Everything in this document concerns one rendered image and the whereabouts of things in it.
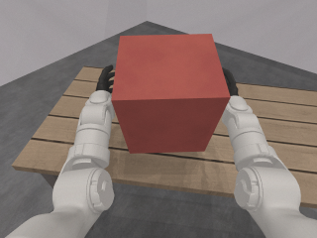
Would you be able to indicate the robot left forearm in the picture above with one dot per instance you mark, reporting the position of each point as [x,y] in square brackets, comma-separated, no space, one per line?
[93,132]

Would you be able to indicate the robot right hand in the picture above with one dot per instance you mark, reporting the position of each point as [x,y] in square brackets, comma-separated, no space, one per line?
[231,82]

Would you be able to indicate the robot left upper arm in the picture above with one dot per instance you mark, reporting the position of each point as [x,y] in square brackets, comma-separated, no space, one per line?
[79,198]

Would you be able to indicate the robot left hand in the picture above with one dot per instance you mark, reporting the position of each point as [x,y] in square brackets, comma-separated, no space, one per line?
[103,81]

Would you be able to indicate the table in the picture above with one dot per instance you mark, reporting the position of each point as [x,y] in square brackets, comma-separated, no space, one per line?
[288,118]

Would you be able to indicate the carton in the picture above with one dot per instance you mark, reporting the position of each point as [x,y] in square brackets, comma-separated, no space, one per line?
[169,92]

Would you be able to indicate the robot right forearm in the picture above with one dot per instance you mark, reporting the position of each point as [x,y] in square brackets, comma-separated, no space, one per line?
[247,137]

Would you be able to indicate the robot right upper arm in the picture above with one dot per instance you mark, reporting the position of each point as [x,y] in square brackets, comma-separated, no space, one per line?
[272,197]

